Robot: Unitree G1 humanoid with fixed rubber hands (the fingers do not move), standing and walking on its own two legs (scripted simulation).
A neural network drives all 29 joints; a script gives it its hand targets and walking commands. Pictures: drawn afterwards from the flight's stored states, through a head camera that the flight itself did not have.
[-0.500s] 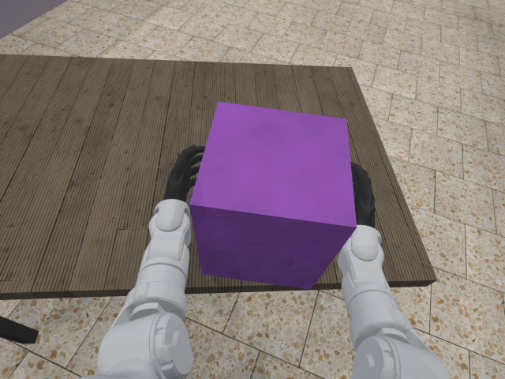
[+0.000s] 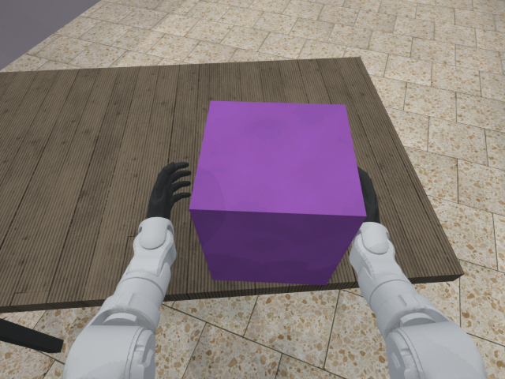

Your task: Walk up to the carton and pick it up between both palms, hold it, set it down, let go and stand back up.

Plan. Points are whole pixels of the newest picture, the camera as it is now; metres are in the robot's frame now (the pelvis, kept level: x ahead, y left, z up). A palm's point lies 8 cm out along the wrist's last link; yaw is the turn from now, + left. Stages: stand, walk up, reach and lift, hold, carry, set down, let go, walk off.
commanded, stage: set down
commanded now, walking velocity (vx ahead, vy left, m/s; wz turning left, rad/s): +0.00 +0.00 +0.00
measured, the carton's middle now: (272, 200) +0.40 +0.00 +0.03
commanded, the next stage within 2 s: none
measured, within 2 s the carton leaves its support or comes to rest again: neither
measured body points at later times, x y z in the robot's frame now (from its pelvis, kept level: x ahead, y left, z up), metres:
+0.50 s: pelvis -0.04 -0.02 +0.01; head -0.04 +0.03 +0.45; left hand +0.29 +0.20 +0.03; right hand +0.29 -0.20 +0.04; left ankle +0.02 +0.12 -0.73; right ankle -0.02 -0.14 -0.73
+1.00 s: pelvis -0.04 +0.00 +0.01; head -0.08 +0.02 +0.46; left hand +0.22 +0.20 +0.03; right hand +0.22 -0.20 +0.05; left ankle +0.02 +0.12 -0.73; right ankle -0.02 -0.14 -0.73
